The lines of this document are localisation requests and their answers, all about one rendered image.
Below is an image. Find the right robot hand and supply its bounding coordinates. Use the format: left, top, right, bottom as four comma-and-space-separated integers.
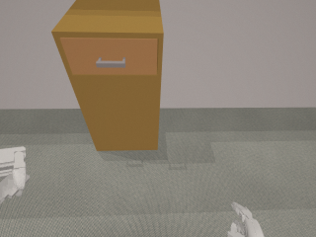
227, 201, 265, 237

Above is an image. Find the handle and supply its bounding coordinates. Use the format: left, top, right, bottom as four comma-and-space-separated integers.
96, 57, 125, 68

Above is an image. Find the drawer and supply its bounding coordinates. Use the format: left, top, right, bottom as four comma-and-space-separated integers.
60, 38, 158, 75

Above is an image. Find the cabinet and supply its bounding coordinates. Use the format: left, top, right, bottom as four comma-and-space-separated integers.
51, 0, 164, 151

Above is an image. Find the left robot hand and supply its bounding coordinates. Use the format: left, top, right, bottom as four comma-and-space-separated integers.
0, 146, 30, 204

